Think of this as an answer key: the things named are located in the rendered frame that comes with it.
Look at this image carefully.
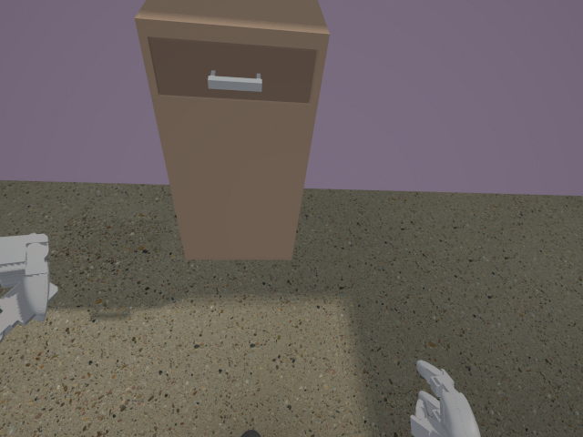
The robot right hand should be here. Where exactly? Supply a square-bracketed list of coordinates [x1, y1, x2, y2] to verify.
[410, 360, 481, 437]

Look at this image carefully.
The cabinet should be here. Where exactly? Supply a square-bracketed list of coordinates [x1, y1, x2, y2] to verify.
[135, 0, 330, 260]

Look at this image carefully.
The drawer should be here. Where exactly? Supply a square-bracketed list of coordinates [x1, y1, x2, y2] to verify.
[150, 37, 317, 103]

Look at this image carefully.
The robot left hand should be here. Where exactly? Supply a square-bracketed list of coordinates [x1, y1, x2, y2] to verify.
[0, 233, 57, 343]

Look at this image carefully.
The handle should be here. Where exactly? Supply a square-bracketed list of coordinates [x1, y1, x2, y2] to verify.
[208, 70, 262, 92]

